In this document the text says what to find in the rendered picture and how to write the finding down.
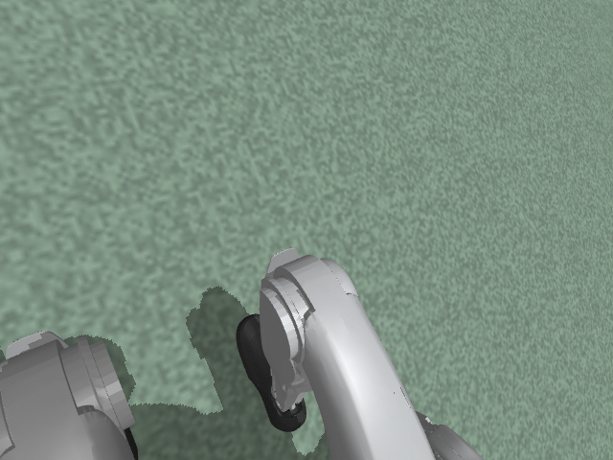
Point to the right robot foot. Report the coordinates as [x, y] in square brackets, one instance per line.
[258, 371]

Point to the right robot hand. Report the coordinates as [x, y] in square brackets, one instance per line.
[445, 443]

